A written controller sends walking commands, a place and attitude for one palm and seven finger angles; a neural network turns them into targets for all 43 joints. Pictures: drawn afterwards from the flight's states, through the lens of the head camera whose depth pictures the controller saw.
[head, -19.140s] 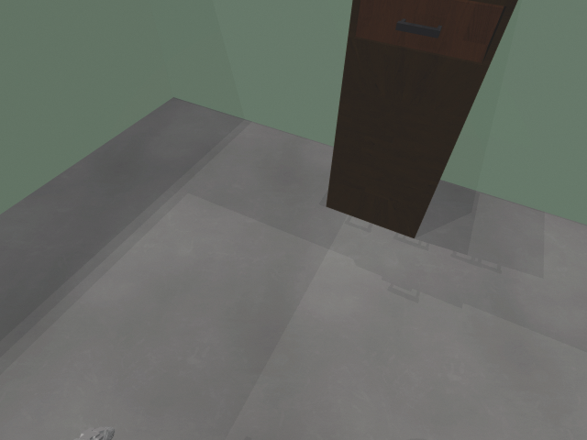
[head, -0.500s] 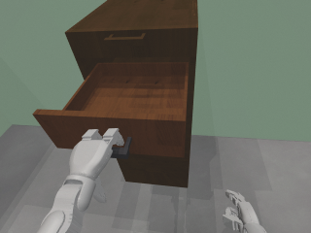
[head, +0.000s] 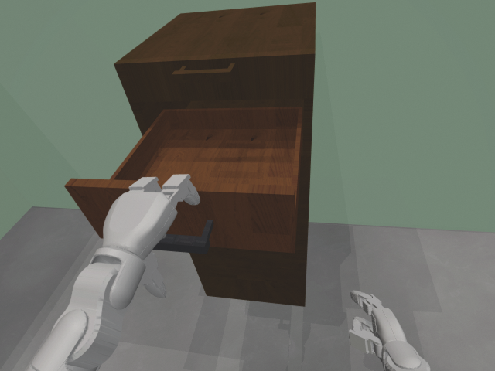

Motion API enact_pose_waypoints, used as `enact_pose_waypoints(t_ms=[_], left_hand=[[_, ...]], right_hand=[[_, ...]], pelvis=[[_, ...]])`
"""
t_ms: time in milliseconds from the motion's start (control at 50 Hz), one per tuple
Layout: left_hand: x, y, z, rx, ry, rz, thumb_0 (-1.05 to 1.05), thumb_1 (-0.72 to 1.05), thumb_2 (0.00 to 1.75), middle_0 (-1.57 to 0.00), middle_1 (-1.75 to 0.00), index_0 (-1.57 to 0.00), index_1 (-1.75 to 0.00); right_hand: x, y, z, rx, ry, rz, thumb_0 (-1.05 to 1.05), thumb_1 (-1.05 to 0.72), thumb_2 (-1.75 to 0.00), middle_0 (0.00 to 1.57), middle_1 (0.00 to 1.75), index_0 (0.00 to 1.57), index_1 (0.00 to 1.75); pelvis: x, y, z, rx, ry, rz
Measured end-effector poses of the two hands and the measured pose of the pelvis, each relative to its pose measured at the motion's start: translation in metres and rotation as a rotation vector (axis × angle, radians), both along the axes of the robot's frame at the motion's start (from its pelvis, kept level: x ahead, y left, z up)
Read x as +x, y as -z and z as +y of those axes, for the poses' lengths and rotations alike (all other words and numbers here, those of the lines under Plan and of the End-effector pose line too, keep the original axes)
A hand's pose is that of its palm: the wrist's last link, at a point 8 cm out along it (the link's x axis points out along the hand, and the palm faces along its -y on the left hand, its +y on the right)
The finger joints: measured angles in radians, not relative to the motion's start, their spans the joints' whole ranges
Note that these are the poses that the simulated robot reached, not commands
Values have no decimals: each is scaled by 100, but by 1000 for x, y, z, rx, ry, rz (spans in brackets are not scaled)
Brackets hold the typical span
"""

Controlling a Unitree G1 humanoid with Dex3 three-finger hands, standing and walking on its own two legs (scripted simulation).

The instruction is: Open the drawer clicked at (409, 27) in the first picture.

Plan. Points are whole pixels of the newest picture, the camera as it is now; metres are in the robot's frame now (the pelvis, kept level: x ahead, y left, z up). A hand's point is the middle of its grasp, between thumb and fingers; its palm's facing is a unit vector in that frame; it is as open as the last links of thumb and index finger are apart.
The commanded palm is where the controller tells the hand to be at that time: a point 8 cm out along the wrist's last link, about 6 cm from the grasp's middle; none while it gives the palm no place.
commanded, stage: lift the hand off the handle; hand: left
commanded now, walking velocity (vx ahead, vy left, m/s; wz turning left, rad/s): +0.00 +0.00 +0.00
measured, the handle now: (175, 233) +0.29 +0.18 +0.10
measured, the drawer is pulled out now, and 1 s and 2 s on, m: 0.30 0.30 0.30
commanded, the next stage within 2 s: draw the hand back to the body in 0.66 s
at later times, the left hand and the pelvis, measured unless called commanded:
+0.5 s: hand (161, 177) +0.29 +0.16 +0.23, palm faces +0.25 -0.11 -0.96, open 13.9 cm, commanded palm +0.23 +0.17 +0.29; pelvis +0.00 +0.00 +0.00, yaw +0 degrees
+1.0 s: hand (143, 174) +0.28 +0.19 +0.23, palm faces +0.28 -0.12 -0.95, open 13.9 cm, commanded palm +0.22 +0.20 +0.29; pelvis +0.01 +0.00 +0.00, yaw +0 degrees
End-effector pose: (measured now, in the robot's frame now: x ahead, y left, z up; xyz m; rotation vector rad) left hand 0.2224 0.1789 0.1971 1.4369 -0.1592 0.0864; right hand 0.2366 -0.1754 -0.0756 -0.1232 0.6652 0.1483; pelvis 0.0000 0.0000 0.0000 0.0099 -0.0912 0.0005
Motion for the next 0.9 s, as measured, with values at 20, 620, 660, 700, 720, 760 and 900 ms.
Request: enact_pose_waypoints(t_ms=[20, 620, 660, 700, 720, 760, 900], left_hand=[[0, -2, 0, 3, 1, 3, 0, -50, 30, -42, -125, -35, -122], [33, -88, -6, 24, 37, -132, 0, -50, 30, -33, -120, -32, -121], [35, -88, -3, 9, 28, -137, 0, -50, 30, -32, -120, -32, -121], [37, -87, -1, -2, 20, -134, 0, -50, 30, -32, -120, -32, -121], [38, -86, -1, -5, 17, -131, 0, -50, 30, -32, -120, -32, -121], [40, -82, -1, -12, 14, -122, 0, -50, 30, -32, -120, -32, -121], [35, -79, 1, 4, 24, -114, 0, -50, 30, -32, -120, -32, -121]], right_hand=[[0, 0, -1, -1, 0, -2, 1, -91, -89, 20, 30, 20, 30], [4, 1, -14, 29, 19, -2, 1, -91, -90, 20, 30, 20, 30], [6, 1, -13, 29, 13, 4, 1, -91, -90, 20, 30, 20, 30], [7, 2, -12, 28, 8, 8, 1, -91, -90, 20, 30, 20, 30], [8, 2, -12, 28, 5, 10, 1, -91, -90, 20, 30, 20, 30], [9, 3, -11, 29, 1, 16, 1, -91, -90, 20, 30, 20, 30], [16, 3, -6, 41, -4, 22, 1, -91, -90, 20, 30, 20, 30]], pelvis=[[0, 0, -1, 0, 0, -2], [3, 1, -2, 9, 7, 23], [3, 1, -2, 9, 4, 26], [4, 2, -2, 9, 2, 30], [4, 2, -2, 9, 1, 32], [5, 2, -2, 9, 0, 36], [11, 3, -2, 10, 6, 43]])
